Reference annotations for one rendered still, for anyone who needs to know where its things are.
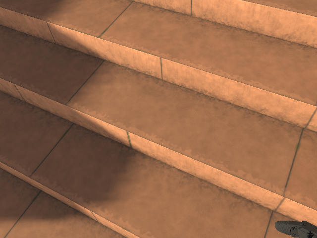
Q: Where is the right robot hand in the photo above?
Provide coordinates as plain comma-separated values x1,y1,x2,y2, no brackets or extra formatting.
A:
274,220,317,238

